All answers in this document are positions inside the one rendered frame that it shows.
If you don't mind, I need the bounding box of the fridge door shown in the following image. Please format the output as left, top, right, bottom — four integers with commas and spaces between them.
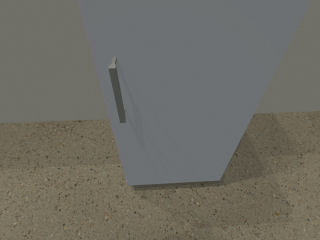
81, 0, 312, 186

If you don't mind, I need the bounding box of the handle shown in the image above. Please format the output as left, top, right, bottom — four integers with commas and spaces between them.
108, 57, 126, 123

